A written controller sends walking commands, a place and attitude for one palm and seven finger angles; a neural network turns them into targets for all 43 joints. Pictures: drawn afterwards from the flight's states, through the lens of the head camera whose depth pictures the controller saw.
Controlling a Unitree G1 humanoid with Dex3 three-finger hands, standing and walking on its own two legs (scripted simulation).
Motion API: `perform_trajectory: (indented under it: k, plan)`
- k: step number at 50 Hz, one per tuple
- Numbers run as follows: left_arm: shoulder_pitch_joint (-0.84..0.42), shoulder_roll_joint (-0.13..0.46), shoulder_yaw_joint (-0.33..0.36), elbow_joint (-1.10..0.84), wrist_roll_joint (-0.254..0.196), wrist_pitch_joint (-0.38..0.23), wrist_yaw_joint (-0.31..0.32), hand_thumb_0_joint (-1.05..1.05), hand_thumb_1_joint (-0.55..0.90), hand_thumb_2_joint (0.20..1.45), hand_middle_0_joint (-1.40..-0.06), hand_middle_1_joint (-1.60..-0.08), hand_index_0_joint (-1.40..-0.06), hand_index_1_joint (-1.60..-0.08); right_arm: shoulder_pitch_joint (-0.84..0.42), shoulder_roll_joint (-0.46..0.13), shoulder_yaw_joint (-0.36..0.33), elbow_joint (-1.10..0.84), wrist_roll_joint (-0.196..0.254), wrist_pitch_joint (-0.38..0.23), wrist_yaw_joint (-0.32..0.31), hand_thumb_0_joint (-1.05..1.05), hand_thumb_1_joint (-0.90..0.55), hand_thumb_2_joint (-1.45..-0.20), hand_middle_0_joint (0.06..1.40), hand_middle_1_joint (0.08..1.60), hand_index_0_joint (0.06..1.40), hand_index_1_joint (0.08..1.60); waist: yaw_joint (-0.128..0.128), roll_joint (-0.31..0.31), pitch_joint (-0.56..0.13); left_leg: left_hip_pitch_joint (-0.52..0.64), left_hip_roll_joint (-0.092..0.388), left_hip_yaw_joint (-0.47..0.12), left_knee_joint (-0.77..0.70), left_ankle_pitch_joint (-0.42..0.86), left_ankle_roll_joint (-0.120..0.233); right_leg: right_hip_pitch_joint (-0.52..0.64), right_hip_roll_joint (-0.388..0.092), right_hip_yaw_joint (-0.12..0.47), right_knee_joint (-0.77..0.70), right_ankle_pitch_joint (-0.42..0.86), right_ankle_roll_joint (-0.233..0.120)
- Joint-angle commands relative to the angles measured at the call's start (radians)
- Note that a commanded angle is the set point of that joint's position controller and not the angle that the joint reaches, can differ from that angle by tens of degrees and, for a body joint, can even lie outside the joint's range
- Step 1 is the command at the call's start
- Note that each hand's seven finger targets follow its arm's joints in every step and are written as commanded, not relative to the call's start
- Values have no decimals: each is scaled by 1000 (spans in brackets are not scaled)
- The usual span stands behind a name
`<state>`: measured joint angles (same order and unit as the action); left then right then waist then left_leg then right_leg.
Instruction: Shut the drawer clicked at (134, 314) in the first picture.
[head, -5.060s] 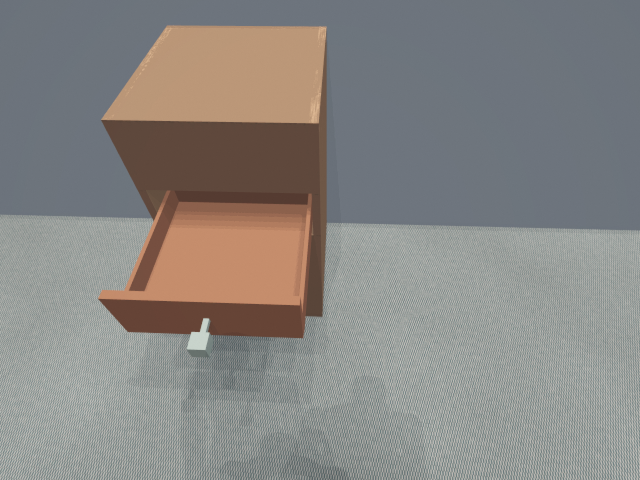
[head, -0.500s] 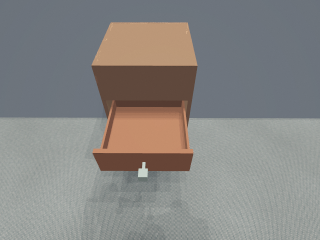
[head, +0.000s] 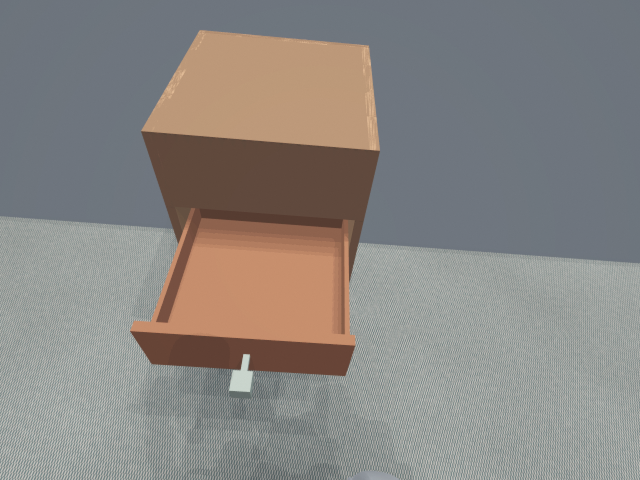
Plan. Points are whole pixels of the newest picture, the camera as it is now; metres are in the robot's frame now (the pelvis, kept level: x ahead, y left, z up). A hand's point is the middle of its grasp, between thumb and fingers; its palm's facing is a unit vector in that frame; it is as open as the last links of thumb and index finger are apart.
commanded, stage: shuffle to correct the standing spot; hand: left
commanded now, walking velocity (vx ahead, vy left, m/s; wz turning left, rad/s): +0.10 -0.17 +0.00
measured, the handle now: (243, 374) +0.32 +0.15 -0.23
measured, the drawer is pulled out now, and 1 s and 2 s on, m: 0.30 0.30 0.30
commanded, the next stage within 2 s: come to a stop and stand still in 0.10 s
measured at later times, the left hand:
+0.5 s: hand out of the picture +0.07 +0.07 -0.18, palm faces +0.09 -0.97 -0.20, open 7.2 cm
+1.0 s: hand out of the picture +0.00 +0.09 -0.17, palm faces +0.11 -0.97 -0.21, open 7.4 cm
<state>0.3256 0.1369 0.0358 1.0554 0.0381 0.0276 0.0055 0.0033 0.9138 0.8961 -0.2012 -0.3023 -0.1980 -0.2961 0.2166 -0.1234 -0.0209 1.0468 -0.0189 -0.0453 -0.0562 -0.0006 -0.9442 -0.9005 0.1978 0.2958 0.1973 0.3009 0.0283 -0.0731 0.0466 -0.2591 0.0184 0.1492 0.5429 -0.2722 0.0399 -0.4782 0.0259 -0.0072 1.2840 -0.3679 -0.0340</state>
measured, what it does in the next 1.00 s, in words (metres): steps on the spot: right foot, then left foot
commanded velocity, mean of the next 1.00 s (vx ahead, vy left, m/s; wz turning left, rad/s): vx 0.02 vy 0.06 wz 0.00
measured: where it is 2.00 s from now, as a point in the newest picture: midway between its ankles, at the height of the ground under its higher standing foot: outside the picture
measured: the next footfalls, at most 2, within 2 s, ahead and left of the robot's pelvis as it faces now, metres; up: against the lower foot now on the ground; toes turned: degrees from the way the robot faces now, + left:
right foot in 0.22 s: +0.11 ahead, -0.19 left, +0.00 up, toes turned +2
left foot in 0.44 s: +0.09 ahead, +0.00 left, +0.00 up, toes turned +7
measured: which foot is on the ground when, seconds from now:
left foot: down 0.00-0.22, up 0.24-0.42, down 0.44-0.60, up 0.62-0.82, down 0.84-1.00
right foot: up 0.00-0.20, down 0.22-1.00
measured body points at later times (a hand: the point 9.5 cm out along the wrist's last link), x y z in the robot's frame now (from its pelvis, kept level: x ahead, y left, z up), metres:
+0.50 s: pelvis +0.05 -0.11 +0.00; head +0.06 -0.11 +0.45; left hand +0.07 +0.12 -0.16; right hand +0.06 -0.32 -0.16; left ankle +0.05 -0.01 -0.73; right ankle +0.07 -0.20 -0.73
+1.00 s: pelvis +0.01 -0.09 +0.00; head -0.01 -0.10 +0.45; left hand -0.01 +0.14 -0.15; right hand -0.02 -0.29 -0.16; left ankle -0.03 +0.04 -0.73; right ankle +0.07 -0.20 -0.73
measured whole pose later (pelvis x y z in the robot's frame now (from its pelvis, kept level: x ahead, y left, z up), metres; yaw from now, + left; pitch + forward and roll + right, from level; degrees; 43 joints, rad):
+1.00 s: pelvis +0.01 -0.09 +0.00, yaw +2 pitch -2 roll +2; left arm 0.33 0.16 0.03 1.07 0.03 0.02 0.02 0.00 0.91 0.90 -0.20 -0.30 -0.20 -0.30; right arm 0.39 -0.10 0.01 1.10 -0.01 0.01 -0.01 0.00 -0.91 -0.90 0.19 0.30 0.19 0.30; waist 0.02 -0.01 -0.02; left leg -0.12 0.00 0.05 0.46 -0.31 -0.01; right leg -0.31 -0.04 -0.02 0.54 -0.20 -0.01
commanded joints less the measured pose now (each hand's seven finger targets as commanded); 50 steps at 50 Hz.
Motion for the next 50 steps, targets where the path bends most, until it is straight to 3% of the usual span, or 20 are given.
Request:
perform_trajectory:
  k: [1, 5, 8, 9, 11, 12, 13, 15, 19, 21, 23, 26, 28, 30, 32, 35, 39, 42, 45, 50]
  plan:
    - [118, 21, 7, -45, -2, 5, -10, 0, 900, 900, -200, -300, -200, -300, 59, -149, -34, -29, -9, -15, 10, 0, -900, -900, 200, 300, 200, 300, 21, 171, 7, -43, 252, -164, -256, 275, 146, -31, -85, 9, -77, 45, 34]
    - [27, 22, -1, -77, -8, -8, -10, 0, 900, 900, -200, -300, -200, -300, 75, -183, -51, -34, -20, 7, 29, 0, -900, -900, 200, 300, 200, 300, -16, 238, 28, -59, 239, -143, -226, 164, 122, 69, -88, -77, -452, 10, 53]
    - [71, 43, 3, -64, -5, -23, -9, 0, 900, 900, -200, -300, -200, -300, 80, -193, -57, -36, -16, 28, 33, 0, -900, -900, 200, 300, 200, 300, -5, 185, -6, -104, 226, -161, -109, 32, 72, 232, -49, -125, -675, 104, 54]
    - [115, 69, 7, -45, -3, -30, -7, 0, 900, 900, -200, -300, -200, -300, 92, -177, -55, -33, -13, 33, 36, 0, -900, -900, 200, 300, 200, 300, 4, 102, -29, -129, 185, -138, -29, -35, 37, 307, -42, -114, -753, 142, 50]
    - [149, 201, 22, -26, 0, -46, 9, 0, 900, 900, -200, -300, -200, -300, 132, -48, -26, -66, 0, 45, 37, 0, -900, -900, 200, 300, 200, 300, -8, -317, -66, -248, -7, -12, 310, -311, -44, 354, -304, 234, -957, 300, -53]
    - [131, 209, 15, -40, -8, -45, 13, 0, 900, 900, -200, -300, -200, -300, 119, -47, -20, -72, 6, 57, 31, 0, -900, -900, 200, 300, 200, 300, -4, -189, -107, -167, 15, -77, 418, -384, -37, 269, -388, 291, -1054, 306, -123]
    - [69, 206, 14, -48, -3, -49, 16, 0, 900, 900, -200, -300, -200, -300, 137, -32, -15, -52, 3, 54, 34, 0, -900, -900, 200, 300, 200, 300, -31, -120, -86, -145, 37, -99, 441, -341, -38, 229, -364, 261, -1047, 279, -132]
    - [-17, 163, 5, -51, -9, -63, 20, 0, 900, 900, -200, -300, -200, -300, 158, -50, -2, -13, 3, 46, 32, 0, -900, -900, 200, 300, 200, 300, -53, -192, -49, -125, 59, -109, 407, -253, -48, 239, -319, 194, -962, 629, -125]
    - [-5, 177, 18, -49, -18, -52, 40, 0, 900, 900, -200, -300, -200, -300, 199, -42, 5, 21, 29, 46, 24, 0, -900, -900, 200, 300, 200, 300, -41, -23, -89, -22, 10, -76, -2, -116, -64, 382, -304, 88, -779, 1013, -123]
    - [-8, 179, 27, -42, -36, -41, 43, 0, 900, 900, -200, -300, -200, -300, 204, -64, 1, 27, 25, 52, 16, 0, -900, -900, 200, 300, 200, 300, -37, 51, -104, 78, 9, -63, -148, 123, -59, 359, -278, 82, -718, 899, -97]
    - [-11, 144, 28, -51, -42, -29, 44, 0, 900, 900, -200, -300, -200, -300, 163, -112, -8, 1, 11, 59, 11, 0, -900, -900, 200, 300, 200, 300, -10, 197, -75, 140, 111, -141, -114, 483, -8, 242, -207, 43, -700, 592, -50]
    - [-8, 134, 30, -45, -23, -4, 49, 0, 900, 900, -200, -300, -200, -300, 94, -124, -14, -38, 3, 81, 17, 0, -900, -900, 200, 300, 200, 300, 19, 234, 19, -17, 146, -206, -115, 349, 40, 220, -159, 30, -724, 228, -23]
    - [15, 137, 31, -44, -16, -4, 48, 0, 900, 900, -200, -300, -200, -300, 79, -120, -17, -61, 3, 90, 23, 0, -900, -900, 200, 300, 200, 300, 27, 115, 45, -85, 106, -190, -75, 146, 21, 220, -195, 87, -805, 203, -40]
    - [13, 196, 40, -41, -12, -8, 46, 0, 900, 900, -200, -300, -200, -300, 113, -92, -27, -65, 7, 106, 32, 0, -900, -900, 200, 300, 200, 300, 7, -128, 11, -79, -22, -87, 141, -116, -44, 185, -375, 269, -1021, 83, -132]
    - [-41, 204, 49, -70, -6, -6, 53, 0, 900, 900, -200, -300, -200, -300, 127, -109, -41, -61, 1, 115, 39, 0, -900, -900, 200, 300, 200, 300, 7, -154, 7, -95, 9, -160, 417, -209, -48, 90, -444, 330, -1120, -62, -209]
    - [-103, 203, 51, -108, 2, -16, 45, 0, 900, 900, -200, -300, -200, -300, 179, -73, -30, -44, -1, 92, 50, 0, -900, -900, 200, 300, 200, 300, -33, -76, -23, -64, 14, -142, 361, -169, -46, 91, -354, 202, -1072, -13, -157]
    - [-35, 180, 46, -76, -7, -14, 37, 0, 900, 900, -200, -300, -200, -300, 251, -24, -2, 0, 7, 62, 45, 0, -900, -900, 200, 300, 200, 300, -35, 15, -35, 163, -37, -62, -165, -26, -37, 96, -229, 119, -960, -63, -77]
    - [-13, 78, 18, -79, -22, -16, 20, 0, 900, 900, -200, -300, -200, -300, 233, -103, -6, -10, -2, 41, 29, 0, -900, -900, 200, 300, 200, 300, -11, 245, 27, 32, 145, -257, -344, -102, 33, 122, -58, -12, -759, -7, 13]
    - [12, 60, 8, -40, -2, -20, 16, 0, 900, 900, -200, -300, -200, -300, 142, -110, 3, -11, 1, 30, 28, 0, -900, -900, 200, 300, 200, 300, 20, 205, 79, -184, 175, -284, -378, -249, 60, 285, -66, -40, -700, 89, 20]
    - [95, 74, -1, -2, -8, -33, 17, 0, 900, 900, -200, -300, -200, -300, 197, -88, 10, 17, 5, 33, 32, 0, -900, -900, 200, 300, 200, 300, 11, 48, 141, -161, 65, -217, -284, -306, 24, 244, -75, 62, -875, -37, 6]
